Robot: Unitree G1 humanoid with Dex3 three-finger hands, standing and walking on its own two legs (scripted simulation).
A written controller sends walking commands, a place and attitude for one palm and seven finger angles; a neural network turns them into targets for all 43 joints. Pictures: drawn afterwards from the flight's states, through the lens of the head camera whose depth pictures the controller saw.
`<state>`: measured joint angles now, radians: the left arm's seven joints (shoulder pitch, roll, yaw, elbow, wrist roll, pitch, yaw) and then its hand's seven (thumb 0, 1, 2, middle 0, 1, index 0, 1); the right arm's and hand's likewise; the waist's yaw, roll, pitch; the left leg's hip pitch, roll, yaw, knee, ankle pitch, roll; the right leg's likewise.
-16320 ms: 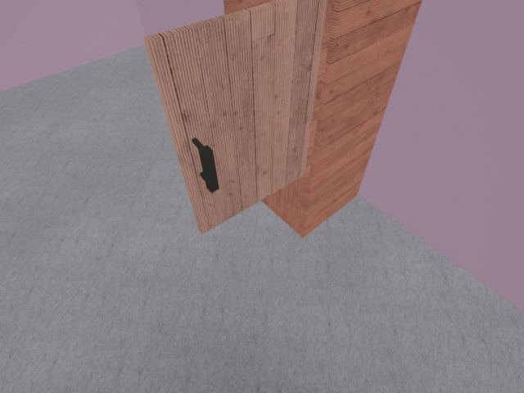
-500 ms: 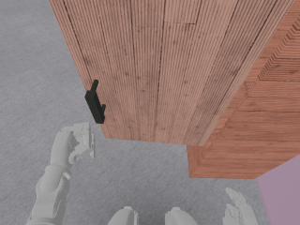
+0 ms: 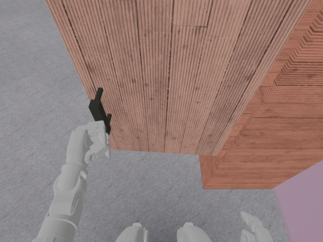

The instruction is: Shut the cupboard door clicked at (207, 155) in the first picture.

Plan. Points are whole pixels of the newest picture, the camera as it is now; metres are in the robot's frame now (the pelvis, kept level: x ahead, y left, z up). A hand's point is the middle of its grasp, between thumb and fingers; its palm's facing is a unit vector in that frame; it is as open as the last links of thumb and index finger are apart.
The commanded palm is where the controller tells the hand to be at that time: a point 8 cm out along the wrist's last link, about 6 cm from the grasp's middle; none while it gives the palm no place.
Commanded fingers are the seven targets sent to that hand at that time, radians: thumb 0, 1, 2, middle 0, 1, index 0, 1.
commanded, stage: bring the fist close to the handle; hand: left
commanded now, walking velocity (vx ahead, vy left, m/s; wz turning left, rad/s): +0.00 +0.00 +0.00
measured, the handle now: (103, 112) +0.44 +0.17 +0.04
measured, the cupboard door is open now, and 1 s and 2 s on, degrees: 86 75 65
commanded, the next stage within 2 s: push the door shut along its arc in 0.14 s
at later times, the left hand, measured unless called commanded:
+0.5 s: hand (106, 139) +0.36 +0.15 +0.04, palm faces -0.10 -0.99 -0.04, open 3.1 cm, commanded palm +0.35 +0.20 +0.04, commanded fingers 0.00 0.90 0.90 -1.30 -1.50 -1.30 -1.50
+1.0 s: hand (114, 115) +0.43 +0.14 +0.03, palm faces -0.23 -0.97 -0.03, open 3.1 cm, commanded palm +0.43 +0.18 +0.04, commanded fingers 0.00 0.90 0.90 -1.30 -1.50 -1.30 -1.50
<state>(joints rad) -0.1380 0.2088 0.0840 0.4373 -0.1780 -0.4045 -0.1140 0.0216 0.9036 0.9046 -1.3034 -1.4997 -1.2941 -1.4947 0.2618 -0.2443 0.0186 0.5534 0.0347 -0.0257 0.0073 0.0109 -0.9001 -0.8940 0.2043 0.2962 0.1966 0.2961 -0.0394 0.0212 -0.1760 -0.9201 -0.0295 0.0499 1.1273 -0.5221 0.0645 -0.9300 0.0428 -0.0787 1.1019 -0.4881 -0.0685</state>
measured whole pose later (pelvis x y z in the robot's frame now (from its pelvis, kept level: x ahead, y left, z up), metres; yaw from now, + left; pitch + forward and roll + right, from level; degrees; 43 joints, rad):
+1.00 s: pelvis -0.01 +0.01 -0.01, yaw +0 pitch +22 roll -2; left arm -0.68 0.33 0.15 0.97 -0.16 -0.43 -0.31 0.00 0.92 0.93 -1.30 -1.50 -1.30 -1.49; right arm 0.32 -0.27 0.02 0.63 0.04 0.01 0.00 0.01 -0.90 -0.89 0.20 0.30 0.20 0.30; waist -0.12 0.02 -0.16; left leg -1.05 -0.03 0.04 1.19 -0.51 0.08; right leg -1.05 0.03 -0.09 1.14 -0.47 -0.05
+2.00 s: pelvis -0.01 +0.00 -0.04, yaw -2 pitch +28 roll -3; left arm -1.13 0.49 0.20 1.24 -0.07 -0.30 -0.43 0.01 0.89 0.92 -1.30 -1.50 -1.29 -1.49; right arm 0.38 -0.27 0.05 0.63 0.01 -0.01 0.01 0.00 -0.90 -0.89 0.20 0.30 0.20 0.30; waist -0.24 0.05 -0.15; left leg -1.24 0.01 0.03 1.31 -0.56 0.06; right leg -1.24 0.07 -0.11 1.24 -0.49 -0.08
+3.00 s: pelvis +0.00 -0.02 -0.01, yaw +0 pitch +23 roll +0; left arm -0.71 0.11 0.11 1.02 0.01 -0.56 0.16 0.02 0.90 0.90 -1.31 -1.50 -1.30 -1.49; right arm 0.33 -0.26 -0.04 0.63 -0.04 0.06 0.10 0.00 -0.90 -0.89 0.20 0.30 0.19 0.30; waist -0.14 0.02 -0.17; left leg -1.03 -0.01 0.05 1.15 -0.53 0.04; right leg -1.05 0.06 -0.08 1.13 -0.49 -0.09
